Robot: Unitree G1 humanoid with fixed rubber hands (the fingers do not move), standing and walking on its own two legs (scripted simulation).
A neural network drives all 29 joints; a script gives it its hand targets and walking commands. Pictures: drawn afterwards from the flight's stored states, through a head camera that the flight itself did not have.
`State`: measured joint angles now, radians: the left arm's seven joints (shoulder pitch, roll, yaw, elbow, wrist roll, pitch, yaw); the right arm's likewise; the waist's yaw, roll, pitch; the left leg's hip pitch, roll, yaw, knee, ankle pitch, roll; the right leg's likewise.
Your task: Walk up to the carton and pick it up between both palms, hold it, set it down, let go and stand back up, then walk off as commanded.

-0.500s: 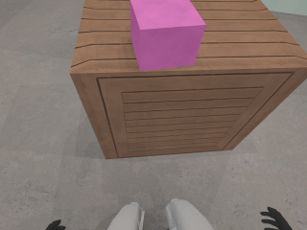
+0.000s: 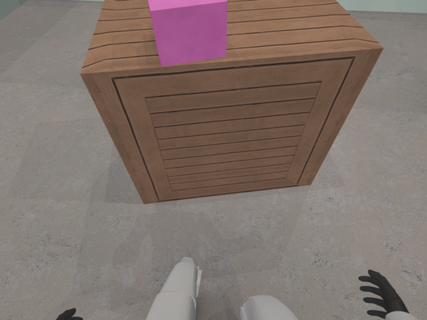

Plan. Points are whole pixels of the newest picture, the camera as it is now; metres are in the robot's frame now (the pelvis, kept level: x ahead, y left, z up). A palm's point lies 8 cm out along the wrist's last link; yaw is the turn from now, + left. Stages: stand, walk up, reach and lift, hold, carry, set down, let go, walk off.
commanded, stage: walk off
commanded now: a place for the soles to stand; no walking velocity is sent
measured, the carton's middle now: (185, 20) +0.84 +0.10 +0.13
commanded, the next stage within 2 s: stand in 1.48 s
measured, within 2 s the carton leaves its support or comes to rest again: neither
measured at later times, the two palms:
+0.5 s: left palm out of the picture +0.04 +0.38 -0.05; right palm out of the picture +0.04 -0.26 -0.07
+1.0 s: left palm out of the picture +0.10 +0.36 -0.07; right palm out of the picture +0.12 -0.27 -0.05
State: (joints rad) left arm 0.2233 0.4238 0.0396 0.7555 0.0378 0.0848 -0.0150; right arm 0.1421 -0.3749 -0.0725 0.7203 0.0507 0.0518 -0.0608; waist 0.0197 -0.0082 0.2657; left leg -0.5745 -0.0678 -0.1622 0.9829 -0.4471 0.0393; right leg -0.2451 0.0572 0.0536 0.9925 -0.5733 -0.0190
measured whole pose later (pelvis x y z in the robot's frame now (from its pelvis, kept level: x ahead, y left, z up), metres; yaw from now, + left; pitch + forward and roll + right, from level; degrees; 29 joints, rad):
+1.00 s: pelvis +0.01 +0.05 +0.03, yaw +3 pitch -2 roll +0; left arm 0.23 0.42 0.04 0.78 0.04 0.00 -0.01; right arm 0.26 -0.39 -0.07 0.77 0.05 -0.06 -0.04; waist -0.01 -0.03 0.09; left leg -0.32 -0.03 -0.11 0.77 -0.41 0.00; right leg -0.36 0.02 0.05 0.79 -0.40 0.00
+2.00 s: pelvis -0.01 +0.04 +0.03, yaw +3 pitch -4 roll +0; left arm 0.23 0.42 0.04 0.78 0.04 -0.04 -0.01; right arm 0.18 -0.39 -0.07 0.80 0.05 -0.05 -0.01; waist -0.01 -0.02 0.05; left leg -0.32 -0.03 -0.11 0.77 -0.39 0.00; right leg -0.35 0.02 0.05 0.78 -0.37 0.00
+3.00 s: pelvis -0.01 +0.04 +0.03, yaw +3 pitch -4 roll +0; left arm 0.23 0.42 0.04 0.78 0.04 -0.03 -0.01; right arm 0.14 -0.39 -0.07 0.83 0.05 -0.04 0.00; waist -0.01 0.00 0.08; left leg -0.32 -0.03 -0.11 0.77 -0.38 0.00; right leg -0.34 0.02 0.05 0.77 -0.36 0.00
